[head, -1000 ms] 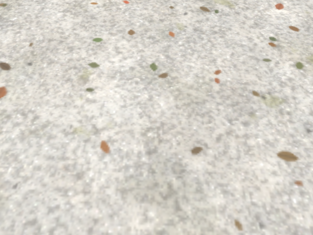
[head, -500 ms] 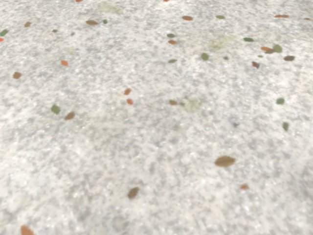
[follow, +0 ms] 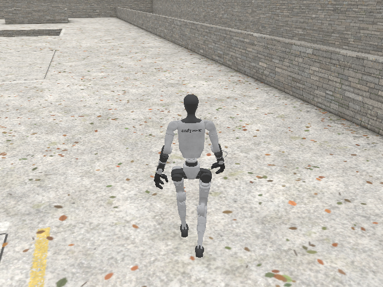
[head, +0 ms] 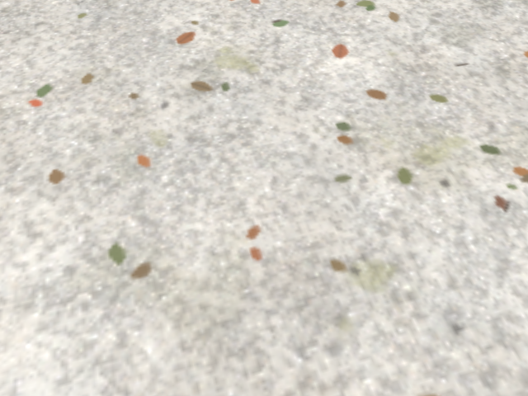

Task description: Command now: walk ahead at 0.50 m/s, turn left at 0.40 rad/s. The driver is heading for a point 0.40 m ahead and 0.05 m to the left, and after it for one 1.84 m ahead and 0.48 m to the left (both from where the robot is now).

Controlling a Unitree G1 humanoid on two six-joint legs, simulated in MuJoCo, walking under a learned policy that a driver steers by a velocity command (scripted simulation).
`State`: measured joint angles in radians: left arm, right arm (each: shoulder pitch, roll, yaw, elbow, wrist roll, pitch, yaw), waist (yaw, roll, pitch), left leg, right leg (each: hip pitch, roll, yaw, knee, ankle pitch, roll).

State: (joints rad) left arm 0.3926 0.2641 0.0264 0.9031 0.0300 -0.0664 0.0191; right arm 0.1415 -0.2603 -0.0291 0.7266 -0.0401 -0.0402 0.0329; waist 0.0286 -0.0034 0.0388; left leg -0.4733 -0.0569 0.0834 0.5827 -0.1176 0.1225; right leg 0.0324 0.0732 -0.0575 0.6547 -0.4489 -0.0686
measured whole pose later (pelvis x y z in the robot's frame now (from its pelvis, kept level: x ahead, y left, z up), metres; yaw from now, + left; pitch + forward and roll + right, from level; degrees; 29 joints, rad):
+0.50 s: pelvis +0.28 -0.01 +0.01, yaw +16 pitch +2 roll +0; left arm 0.06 0.26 -0.01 0.68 0.05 -0.08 0.00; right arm 0.43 -0.31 -0.08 0.82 0.00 -0.04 0.00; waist -0.08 0.00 0.02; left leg -0.09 -0.13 -0.20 0.66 -0.48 0.08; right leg -0.46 0.02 0.01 0.54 -0.12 -0.03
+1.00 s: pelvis +0.52 +0.09 +0.01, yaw +19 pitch +1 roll -1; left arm 0.45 0.25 0.03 0.94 0.01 -0.06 -0.01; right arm 0.06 -0.25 0.00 0.71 -0.05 -0.06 0.02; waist 0.07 0.00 0.03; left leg -0.43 0.00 0.07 0.55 -0.13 0.08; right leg -0.06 0.01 -0.03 0.61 -0.46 -0.03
